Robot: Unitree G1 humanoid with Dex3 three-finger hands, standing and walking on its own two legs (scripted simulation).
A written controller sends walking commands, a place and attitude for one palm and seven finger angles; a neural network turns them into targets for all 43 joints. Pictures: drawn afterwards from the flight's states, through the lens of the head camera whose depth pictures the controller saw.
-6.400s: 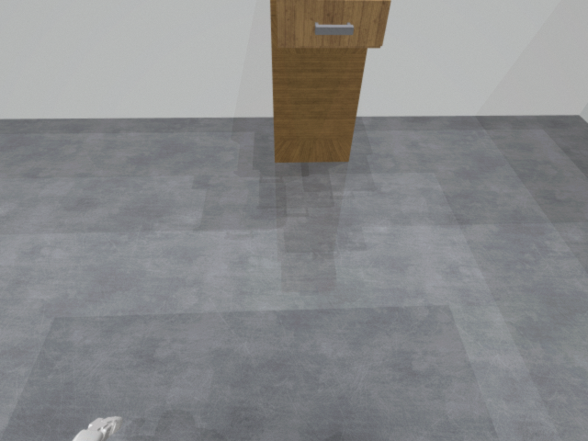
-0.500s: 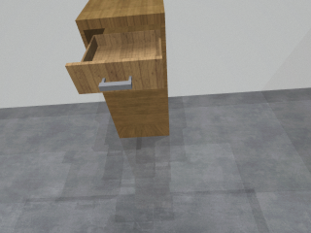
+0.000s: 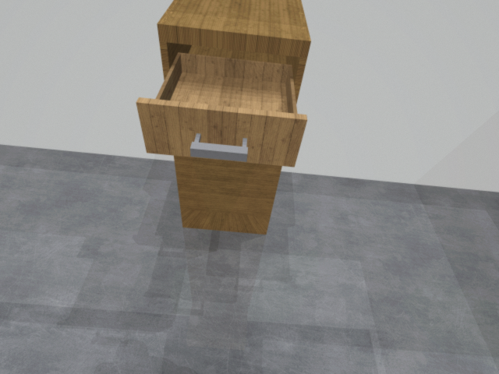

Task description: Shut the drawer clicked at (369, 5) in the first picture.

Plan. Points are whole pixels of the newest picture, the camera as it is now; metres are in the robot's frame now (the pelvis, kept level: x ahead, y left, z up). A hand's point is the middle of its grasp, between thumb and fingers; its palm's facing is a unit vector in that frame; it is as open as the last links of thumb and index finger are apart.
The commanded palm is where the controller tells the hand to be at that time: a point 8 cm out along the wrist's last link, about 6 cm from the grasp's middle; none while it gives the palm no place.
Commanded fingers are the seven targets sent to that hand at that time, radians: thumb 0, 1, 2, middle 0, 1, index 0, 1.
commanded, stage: take the last steps up to it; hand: left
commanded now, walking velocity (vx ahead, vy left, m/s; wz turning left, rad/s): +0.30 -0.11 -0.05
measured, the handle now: (220, 145) +0.56 +0.12 +0.04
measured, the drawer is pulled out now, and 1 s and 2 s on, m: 0.30 0.30 0.30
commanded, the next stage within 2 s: come to a stop and stand still in 0.80 s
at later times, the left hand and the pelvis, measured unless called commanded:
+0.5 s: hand (213, 297) +0.31 +0.10 -0.17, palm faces -0.09 -0.97 -0.21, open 7.4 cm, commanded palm none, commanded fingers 0.00 0.90 0.90 -0.20 -0.30 -0.20 -0.30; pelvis +0.16 -0.07 -0.02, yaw -2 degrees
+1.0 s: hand (225, 356) +0.20 +0.05 -0.19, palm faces +0.15 -0.98 -0.12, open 7.4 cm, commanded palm none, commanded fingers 0.00 0.90 0.90 -0.20 -0.30 -0.20 -0.30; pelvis +0.26 -0.09 +0.00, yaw +2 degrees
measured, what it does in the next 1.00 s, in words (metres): walks ahead: right foot, then left foot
